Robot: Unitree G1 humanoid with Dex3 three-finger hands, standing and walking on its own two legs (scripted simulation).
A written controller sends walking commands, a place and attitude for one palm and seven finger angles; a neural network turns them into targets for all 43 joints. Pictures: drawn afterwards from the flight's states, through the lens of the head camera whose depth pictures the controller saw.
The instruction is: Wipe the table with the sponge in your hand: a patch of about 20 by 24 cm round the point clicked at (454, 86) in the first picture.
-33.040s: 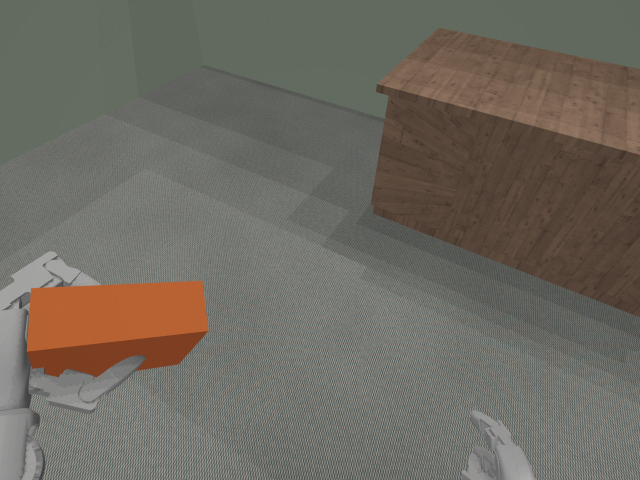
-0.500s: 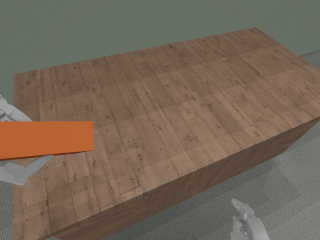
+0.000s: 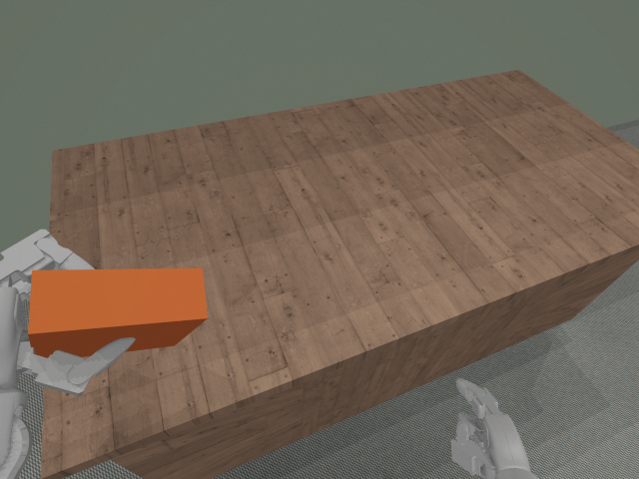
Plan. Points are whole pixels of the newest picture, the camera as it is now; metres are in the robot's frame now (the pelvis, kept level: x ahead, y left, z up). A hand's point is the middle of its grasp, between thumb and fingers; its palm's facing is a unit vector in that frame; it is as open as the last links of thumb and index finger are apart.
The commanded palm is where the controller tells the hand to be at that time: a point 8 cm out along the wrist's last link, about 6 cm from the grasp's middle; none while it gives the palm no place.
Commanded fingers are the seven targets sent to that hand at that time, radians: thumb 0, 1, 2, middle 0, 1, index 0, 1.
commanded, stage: come to a stop and stand still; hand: left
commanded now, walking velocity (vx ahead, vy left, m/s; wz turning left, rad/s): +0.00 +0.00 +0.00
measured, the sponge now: (143, 314) +0.24 +0.21 +0.12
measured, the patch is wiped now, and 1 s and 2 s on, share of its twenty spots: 0.00 0.00 0.00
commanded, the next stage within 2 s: look again from close up in 0.38 s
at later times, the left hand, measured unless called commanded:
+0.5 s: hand (95, 327) +0.21 +0.23 +0.15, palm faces +0.35 -0.86 -0.37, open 9.2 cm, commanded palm +0.15 +0.27 +0.18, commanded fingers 0.00 0.10 1.30 -1.20 -1.60 -1.20 -1.60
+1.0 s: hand (49, 283) +0.22 +0.27 +0.19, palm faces +0.45 -0.80 -0.40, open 9.2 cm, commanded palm +0.15 +0.26 +0.18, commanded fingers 0.00 0.10 1.30 -1.20 -1.60 -1.20 -1.60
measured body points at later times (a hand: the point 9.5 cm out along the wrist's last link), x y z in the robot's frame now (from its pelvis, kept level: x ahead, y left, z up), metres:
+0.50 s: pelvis -0.02 -0.01 +0.00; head -0.02 +0.00 +0.45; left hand +0.18 +0.27 +0.18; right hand +0.14 -0.25 -0.07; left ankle +0.02 +0.08 -0.74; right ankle +0.03 -0.11 -0.74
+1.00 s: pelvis -0.02 -0.01 +0.00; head -0.01 +0.00 +0.45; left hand +0.20 +0.31 +0.21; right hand +0.16 -0.23 -0.07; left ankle +0.02 +0.08 -0.74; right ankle +0.03 -0.11 -0.74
